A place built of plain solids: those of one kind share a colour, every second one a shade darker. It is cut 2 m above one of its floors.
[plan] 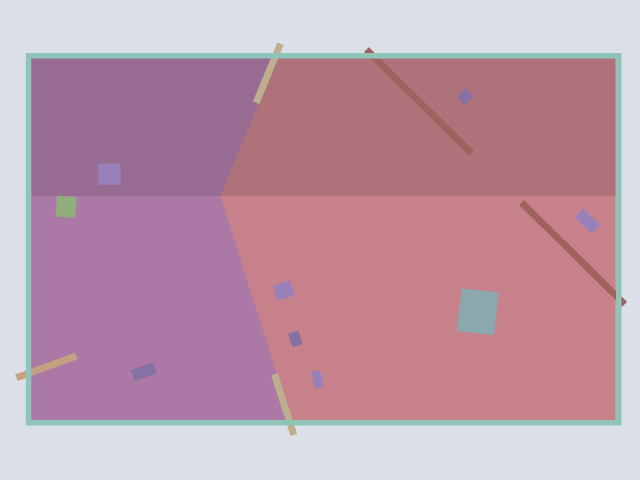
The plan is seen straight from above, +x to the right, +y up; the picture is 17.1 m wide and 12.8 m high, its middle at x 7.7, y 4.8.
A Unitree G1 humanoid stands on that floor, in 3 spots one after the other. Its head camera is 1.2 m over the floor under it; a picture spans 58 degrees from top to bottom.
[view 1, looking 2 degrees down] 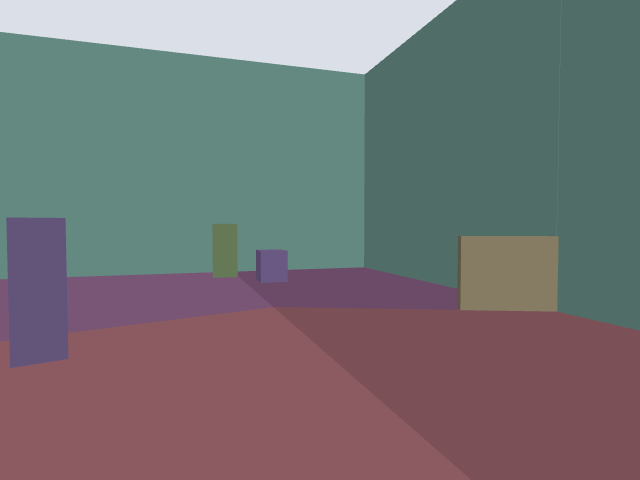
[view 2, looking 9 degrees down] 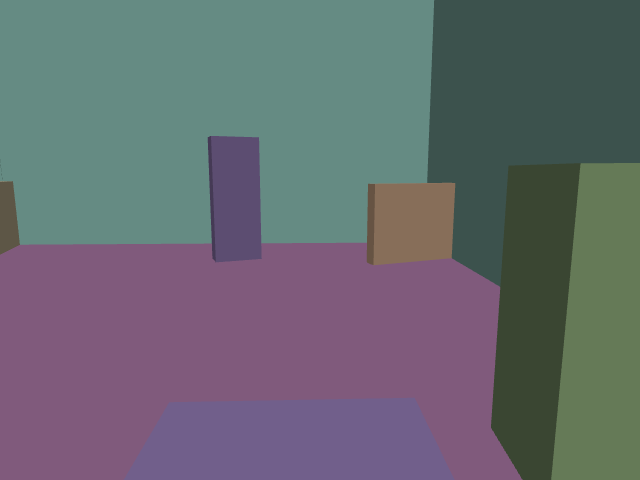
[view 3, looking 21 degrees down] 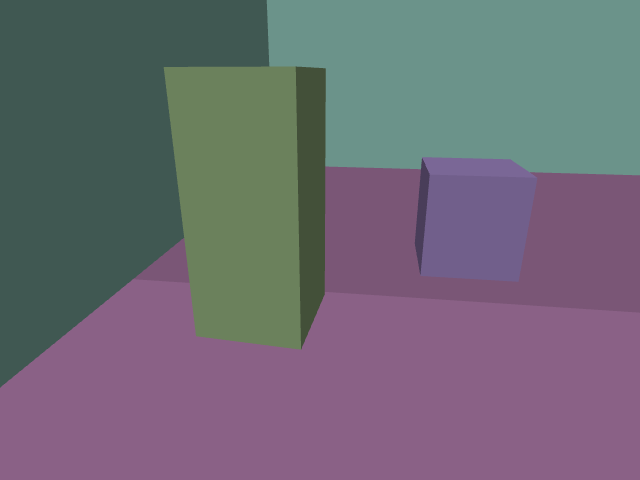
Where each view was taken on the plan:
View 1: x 11.23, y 4.68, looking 162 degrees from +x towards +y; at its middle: wall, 11.82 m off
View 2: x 2.05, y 7.25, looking -92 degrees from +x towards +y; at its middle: wall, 7.35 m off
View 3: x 1.50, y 3.72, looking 98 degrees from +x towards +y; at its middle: chairs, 2.26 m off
